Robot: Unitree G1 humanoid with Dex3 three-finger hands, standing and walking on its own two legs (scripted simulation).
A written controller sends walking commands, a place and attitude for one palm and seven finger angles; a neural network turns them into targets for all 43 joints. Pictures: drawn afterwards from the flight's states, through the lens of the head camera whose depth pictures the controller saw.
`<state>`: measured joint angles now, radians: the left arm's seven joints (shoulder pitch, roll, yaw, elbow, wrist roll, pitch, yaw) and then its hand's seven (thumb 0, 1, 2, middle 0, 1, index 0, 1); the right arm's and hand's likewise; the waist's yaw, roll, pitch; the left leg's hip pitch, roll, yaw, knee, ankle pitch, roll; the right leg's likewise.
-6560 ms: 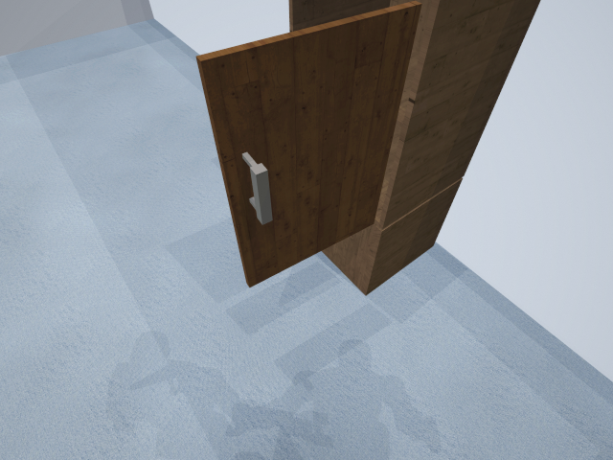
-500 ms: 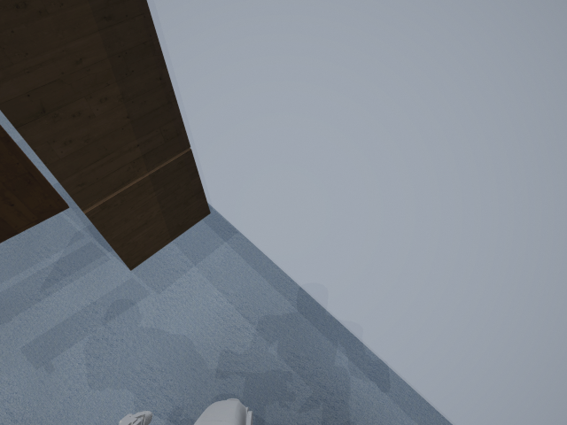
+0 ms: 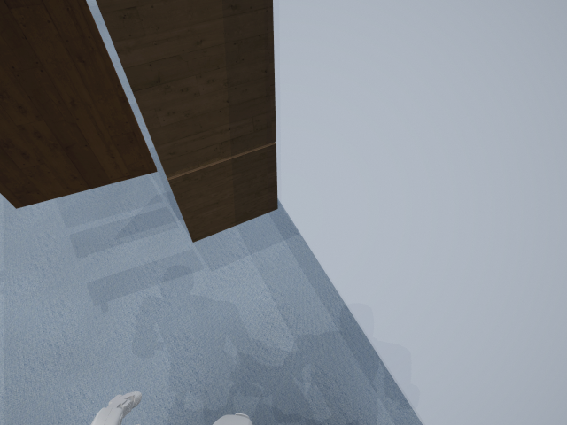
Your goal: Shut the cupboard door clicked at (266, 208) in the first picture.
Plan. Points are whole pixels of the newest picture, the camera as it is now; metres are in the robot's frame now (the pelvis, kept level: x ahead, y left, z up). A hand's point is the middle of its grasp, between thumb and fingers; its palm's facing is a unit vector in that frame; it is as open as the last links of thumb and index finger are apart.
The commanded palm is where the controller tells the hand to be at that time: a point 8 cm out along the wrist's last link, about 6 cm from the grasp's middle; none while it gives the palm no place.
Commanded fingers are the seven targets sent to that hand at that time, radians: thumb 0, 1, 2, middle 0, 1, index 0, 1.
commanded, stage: turn to face it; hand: left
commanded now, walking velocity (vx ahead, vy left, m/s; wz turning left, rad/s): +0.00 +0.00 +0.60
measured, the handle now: out of the picture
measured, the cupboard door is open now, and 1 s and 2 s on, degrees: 85 85 85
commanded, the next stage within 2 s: take the last steps up to it in 0.70 s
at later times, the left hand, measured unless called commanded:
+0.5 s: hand out of the picture +0.02 +0.24 -0.16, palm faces +0.32 -0.92 -0.23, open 7.4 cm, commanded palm none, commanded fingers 0.00 0.90 0.90 -0.20 -0.30 -0.20 -0.30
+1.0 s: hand out of the picture -0.03 +0.19 -0.18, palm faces +0.52 -0.84 -0.16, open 7.4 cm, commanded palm none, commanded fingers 0.00 0.90 0.90 -0.20 -0.30 -0.20 -0.30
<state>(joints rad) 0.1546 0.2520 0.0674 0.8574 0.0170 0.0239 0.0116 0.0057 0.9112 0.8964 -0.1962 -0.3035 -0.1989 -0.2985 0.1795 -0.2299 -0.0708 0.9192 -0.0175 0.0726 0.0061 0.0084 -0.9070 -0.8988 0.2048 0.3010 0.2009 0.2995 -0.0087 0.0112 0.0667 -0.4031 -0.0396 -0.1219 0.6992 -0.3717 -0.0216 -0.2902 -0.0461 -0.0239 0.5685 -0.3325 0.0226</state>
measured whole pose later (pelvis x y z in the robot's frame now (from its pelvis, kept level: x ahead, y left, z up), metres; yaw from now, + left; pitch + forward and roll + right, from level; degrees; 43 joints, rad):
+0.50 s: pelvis +0.01 +0.02 +0.01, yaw +17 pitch +1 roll -1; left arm 0.17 0.26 0.07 0.91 0.01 0.07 0.00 0.01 0.91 0.90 -0.20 -0.30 -0.20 -0.30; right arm 0.15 -0.20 -0.04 0.91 -0.03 0.03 -0.01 0.01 -0.91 -0.90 0.20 0.30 0.20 0.30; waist 0.00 -0.03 0.10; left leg -0.30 -0.01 -0.02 0.52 -0.24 0.03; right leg -0.44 -0.07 -0.04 0.99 -0.47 0.07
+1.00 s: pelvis +0.03 +0.02 +0.00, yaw +28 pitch +0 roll +1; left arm 0.28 0.20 0.06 0.98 0.02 0.02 -0.01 0.01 0.91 0.90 -0.20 -0.30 -0.20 -0.30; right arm 0.19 -0.20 -0.05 0.98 -0.02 0.03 0.01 0.01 -0.91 -0.90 0.20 0.30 0.20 0.30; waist 0.02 -0.06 0.06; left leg -0.27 -0.02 0.07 0.57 -0.29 0.02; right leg -0.23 -0.13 -0.13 0.66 -0.43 0.05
